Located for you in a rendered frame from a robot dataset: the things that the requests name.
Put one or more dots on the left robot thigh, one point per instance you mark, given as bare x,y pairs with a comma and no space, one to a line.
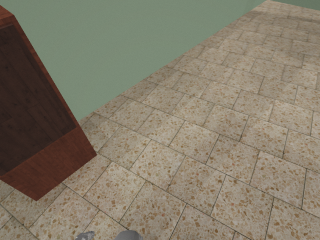
128,235

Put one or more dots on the cupboard door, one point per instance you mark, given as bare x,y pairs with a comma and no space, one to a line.
31,114

